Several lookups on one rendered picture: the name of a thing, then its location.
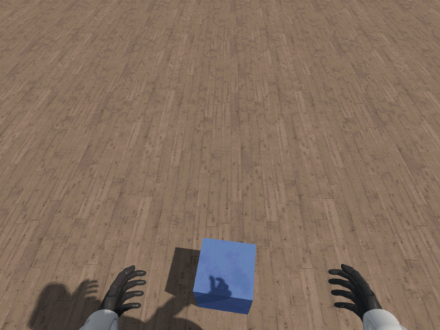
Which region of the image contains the carton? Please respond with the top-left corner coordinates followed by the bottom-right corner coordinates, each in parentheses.
top-left (193, 238), bottom-right (256, 315)

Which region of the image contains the right robot forearm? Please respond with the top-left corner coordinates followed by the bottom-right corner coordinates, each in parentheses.
top-left (363, 309), bottom-right (407, 330)

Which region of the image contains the left robot forearm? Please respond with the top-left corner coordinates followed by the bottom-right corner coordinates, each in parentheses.
top-left (79, 309), bottom-right (119, 330)

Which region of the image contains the robot right hand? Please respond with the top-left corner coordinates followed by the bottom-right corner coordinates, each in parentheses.
top-left (328, 264), bottom-right (382, 323)

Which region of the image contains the robot left hand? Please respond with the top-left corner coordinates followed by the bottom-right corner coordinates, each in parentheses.
top-left (99, 265), bottom-right (146, 317)

